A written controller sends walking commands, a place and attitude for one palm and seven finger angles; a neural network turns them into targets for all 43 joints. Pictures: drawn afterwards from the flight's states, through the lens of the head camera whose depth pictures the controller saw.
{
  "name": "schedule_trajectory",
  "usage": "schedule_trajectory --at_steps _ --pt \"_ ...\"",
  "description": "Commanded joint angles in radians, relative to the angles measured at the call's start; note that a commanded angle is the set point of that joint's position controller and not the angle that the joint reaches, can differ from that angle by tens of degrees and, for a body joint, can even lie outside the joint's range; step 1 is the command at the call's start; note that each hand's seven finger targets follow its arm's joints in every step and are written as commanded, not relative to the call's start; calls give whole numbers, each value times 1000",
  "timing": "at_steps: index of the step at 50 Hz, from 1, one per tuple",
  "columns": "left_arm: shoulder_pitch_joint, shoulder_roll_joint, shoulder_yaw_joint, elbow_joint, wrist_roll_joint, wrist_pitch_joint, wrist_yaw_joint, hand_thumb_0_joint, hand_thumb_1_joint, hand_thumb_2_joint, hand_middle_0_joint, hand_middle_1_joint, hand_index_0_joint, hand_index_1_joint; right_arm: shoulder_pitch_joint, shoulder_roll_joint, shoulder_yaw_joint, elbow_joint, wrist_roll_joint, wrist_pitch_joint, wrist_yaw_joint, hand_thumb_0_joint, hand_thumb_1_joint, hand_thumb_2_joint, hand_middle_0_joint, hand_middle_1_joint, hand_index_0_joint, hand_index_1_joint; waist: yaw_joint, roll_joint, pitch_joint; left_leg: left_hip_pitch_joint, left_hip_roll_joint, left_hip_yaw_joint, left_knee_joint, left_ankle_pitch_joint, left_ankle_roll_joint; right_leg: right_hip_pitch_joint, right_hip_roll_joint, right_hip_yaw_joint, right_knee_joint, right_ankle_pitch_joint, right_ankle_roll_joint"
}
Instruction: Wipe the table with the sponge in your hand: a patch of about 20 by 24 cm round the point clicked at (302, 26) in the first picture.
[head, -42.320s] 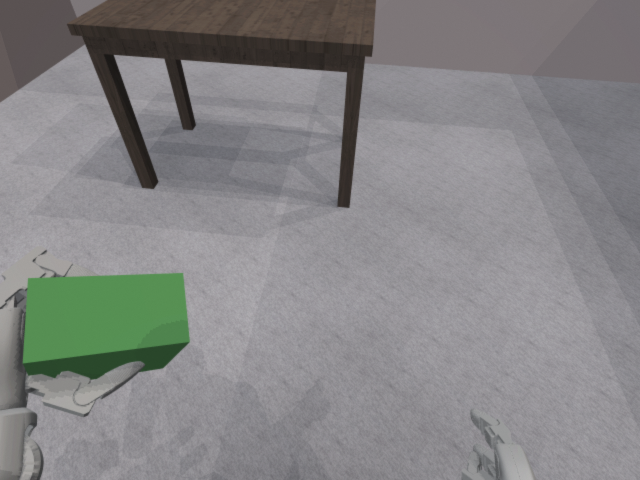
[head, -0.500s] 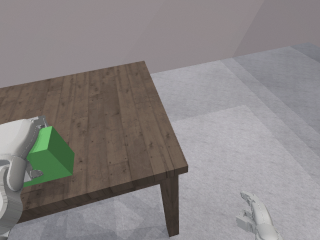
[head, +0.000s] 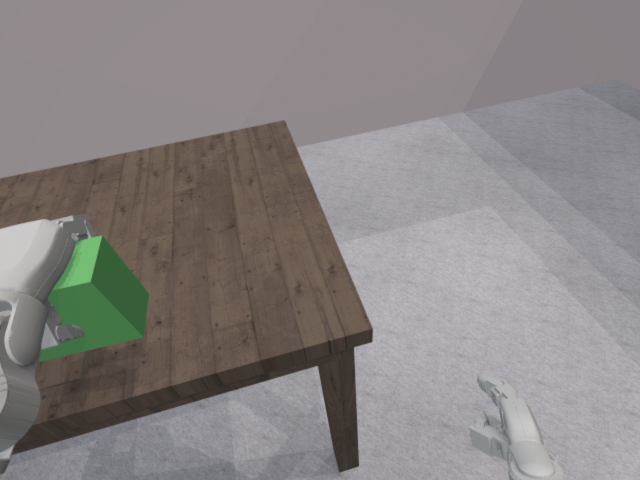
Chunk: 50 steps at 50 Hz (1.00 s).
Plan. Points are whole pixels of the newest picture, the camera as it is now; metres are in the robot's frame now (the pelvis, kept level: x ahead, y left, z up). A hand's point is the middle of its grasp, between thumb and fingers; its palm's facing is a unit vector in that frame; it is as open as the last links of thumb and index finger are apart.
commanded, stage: bring the sponge back beside the body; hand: left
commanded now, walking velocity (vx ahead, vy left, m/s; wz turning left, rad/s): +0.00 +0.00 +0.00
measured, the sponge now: (77, 310) +0.23 +0.34 +0.12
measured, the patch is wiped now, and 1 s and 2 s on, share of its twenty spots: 1.00 1.00 1.00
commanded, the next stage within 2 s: step back with the hand held close in 1.58 s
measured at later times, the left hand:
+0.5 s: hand (70, 305) +0.21 +0.31 +0.16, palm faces +0.12 -0.03 -0.99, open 10.2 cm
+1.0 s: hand (91, 320) +0.20 +0.29 +0.15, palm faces +0.13 -0.06 -0.99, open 10.2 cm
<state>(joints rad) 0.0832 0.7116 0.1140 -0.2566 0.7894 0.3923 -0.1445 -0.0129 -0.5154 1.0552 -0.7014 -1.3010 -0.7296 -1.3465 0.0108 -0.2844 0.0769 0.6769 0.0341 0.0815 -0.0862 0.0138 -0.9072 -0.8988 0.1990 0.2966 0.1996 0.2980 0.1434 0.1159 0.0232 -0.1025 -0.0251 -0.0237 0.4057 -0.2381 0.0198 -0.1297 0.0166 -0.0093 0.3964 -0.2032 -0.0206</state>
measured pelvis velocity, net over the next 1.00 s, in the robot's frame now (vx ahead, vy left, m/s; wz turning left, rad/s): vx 0.00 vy -0.01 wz -0.02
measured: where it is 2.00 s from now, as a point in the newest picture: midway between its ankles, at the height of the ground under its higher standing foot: outside the picture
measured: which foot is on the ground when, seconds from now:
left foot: down 0.00-1.00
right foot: down 0.00-1.00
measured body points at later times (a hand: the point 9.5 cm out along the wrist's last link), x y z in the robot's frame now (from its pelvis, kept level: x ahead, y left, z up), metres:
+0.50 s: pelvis +0.00 +0.00 +0.00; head -0.02 -0.04 +0.45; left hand +0.20 +0.31 +0.21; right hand +0.25 -0.19 -0.08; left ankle -0.01 +0.11 -0.74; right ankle +0.01 -0.11 -0.74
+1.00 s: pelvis +0.00 -0.01 +0.00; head -0.02 -0.05 +0.45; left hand +0.19 +0.29 +0.20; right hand +0.25 -0.20 -0.08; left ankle -0.01 +0.11 -0.74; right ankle +0.01 -0.11 -0.74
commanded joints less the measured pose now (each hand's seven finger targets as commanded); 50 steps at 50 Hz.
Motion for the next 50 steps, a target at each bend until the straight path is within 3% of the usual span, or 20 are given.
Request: schedule_trajectory --at_steps 1,4,7,9,12,14,15,18,19,20,24,29,30,34,36,39,40,42,44,50 --pt "-158 284 207 -177 22 -14 56 0 100 1300 -1200 -1600 -1200 -1600 -198 -102 -44 -172 0 -54 -8 0 -900 -900 200 300 200 300 11 -40 -197 -34 -12 -26 -39 270 9 130 5 50 -21 185 -32" --pt "-159 292 224 -247 22 -10 71 0 100 1300 -1200 -1600 -1200 -1600 -234 -100 -45 -191 4 -53 -6 0 -900 -900 200 300 200 300 19 -5 -204 -28 -13 -35 -35 268 6 121 14 81 -24 180 -41" --pt "-145 259 191 -209 18 -4 83 0 100 1300 -1200 -1600 -1200 -1600 -207 -106 -50 -170 3 -50 -9 0 -900 -900 200 300 200 300 8 -36 -175 -32 -12 -25 -44 243 6 110 8 54 -29 150 -30" --pt "-186 242 169 -256 26 9 87 0 100 1300 -1200 -1600 -1200 -1600 -247 -96 -42 -188 8 -60 -13 0 -900 -900 200 300 200 300 6 10 -172 -25 -13 -32 -49 224 6 94 17 75 -37 120 -38" --pt "-187 242 152 -188 35 16 87 0 100 1300 -1200 -1600 -1200 -1600 -214 -105 -46 -163 2 -58 -20 0 -900 -900 200 300 200 300 0 -43 -158 -35 -9 -26 -59 199 7 97 7 46 -41 94 -28" --pt "-234 253 153 -246 56 22 86 0 100 1300 -1200 -1600 -1200 -1600 -255 -97 -39 -182 5 -64 -23 0 -900 -900 200 300 200 300 3 2 -186 -18 -14 -33 -54 207 10 98 17 78 -43 94 -40" --pt "-228 219 122 -228 54 20 85 0 100 1300 -1200 -1600 -1200 -1600 -233 -92 -35 -174 1 -69 -23 0 -900 -900 200 300 200 300 4 -9 -197 -22 -14 -25 -50 221 11 116 7 49 -29 104 -34" --pt "-210 224 125 -228 51 16 80 0 100 1300 -1200 -1600 -1200 -1600 -232 -96 -41 -169 -1 -59 -21 0 -900 -900 200 300 200 300 6 -14 -173 -25 -11 -31 -67 204 9 111 8 47 -40 99 -33" --pt "-214 227 135 -253 60 25 81 0 100 1300 -1200 -1600 -1200 -1600 -261 -87 -34 -183 3 -61 -20 0 -900 -900 200 300 200 300 9 6 -182 -20 -11 -36 -62 203 9 106 18 76 -43 89 -42" --pt "-206 213 123 -234 64 22 81 0 100 1300 -1200 -1600 -1200 -1600 -238 -88 -32 -173 -3 -63 -18 0 -900 -900 200 300 200 300 10 -22 -192 -25 -12 -27 -55 227 9 124 11 54 -28 111 -38" --pt "-160 213 144 -270 59 41 86 0 100 1300 -1200 -1600 -1200 -1600 -266 -83 -32 -192 0 -51 -7 0 -900 -900 200 300 200 300 19 -7 -173 -34 -10 -36 -62 221 6 116 21 83 -36 112 -44" --pt "-141 200 129 -262 57 69 91 0 100 1300 -1200 -1600 -1200 -1600 -270 -87 -31 -190 1 -43 -3 0 -900 -900 200 300 200 300 13 -10 -153 -40 -9 -28 -58 193 7 96 21 92 -43 86 -42" --pt "-139 177 106 -245 59 69 89 0 100 1300 -1200 -1600 -1200 -1600 -250 -89 -30 -183 -1 -46 -3 0 -900 -900 200 300 200 300 10 -40 -169 -42 -10 -18 -52 201 9 113 13 71 -30 93 -35" --pt "-153 194 114 -290 65 68 91 0 100 1300 -1200 -1600 -1200 -1600 -272 -89 -32 -192 1 -47 -8 0 -900 -900 200 300 200 300 5 -17 -171 -26 -10 -28 -54 187 12 100 23 95 -43 74 -41" --pt "-124 163 92 -254 60 59 92 0 100 1300 -1200 -1600 -1200 -1600 -239 -87 -35 -174 -2 -51 -10 0 -900 -900 200 300 200 300 -2 -26 -154 -25 -10 -20 -55 190 13 102 16 71 -41 76 -34" --pt "-134 173 104 -338 68 53 99 0 100 1300 -1200 -1600 -1200 -1600 -275 -81 -33 -198 -1 -55 -10 0 -900 -900 200 300 200 300 10 8 -175 -15 -11 -30 -57 195 13 107 24 90 -40 76 -42" --pt "-126 140 75 -315 73 51 102 0 100 1300 -1200 -1600 -1200 -1600 -256 -78 -31 -187 -4 -59 -10 0 -900 -900 200 300 200 300 10 -12 -171 -19 -11 -20 -53 206 14 114 17 65 -31 78 -37" --pt "-102 147 84 -307 70 53 109 0 100 1300 -1200 -1600 -1200 -1600 -249 -83 -37 -180 -5 -51 -8 0 -900 -900 200 300 200 300 11 -8 -144 -24 -8 -26 -69 186 11 105 19 66 -42 63 -36" --pt "-102 156 101 -340 82 64 118 0 100 1300 -1200 -1600 -1200 -1600 -279 -79 -35 -195 -5 -53 -5 0 -900 -900 200 300 200 300 21 3 -167 -21 -10 -31 -63 198 11 115 27 96 -40 76 -46" --pt "-55 93 56 -345 76 95 125 0 100 1300 -1200 -1600 -1200 -1600 -269 -76 -33 -191 -4 -47 9 0 -900 -900 200 300 200 300 18 -34 -175 -23 -12 -12 -48 242 14 132 20 82 -21 132 -39"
